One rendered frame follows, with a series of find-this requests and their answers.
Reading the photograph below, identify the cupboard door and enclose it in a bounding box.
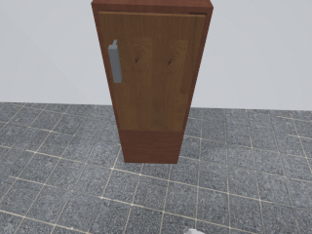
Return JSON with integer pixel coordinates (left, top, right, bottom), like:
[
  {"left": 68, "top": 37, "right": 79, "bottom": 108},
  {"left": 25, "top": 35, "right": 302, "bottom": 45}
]
[{"left": 98, "top": 11, "right": 206, "bottom": 132}]

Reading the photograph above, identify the handle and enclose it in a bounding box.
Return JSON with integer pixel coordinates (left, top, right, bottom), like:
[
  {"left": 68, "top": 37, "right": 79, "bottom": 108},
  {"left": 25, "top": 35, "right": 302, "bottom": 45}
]
[{"left": 108, "top": 39, "right": 122, "bottom": 83}]

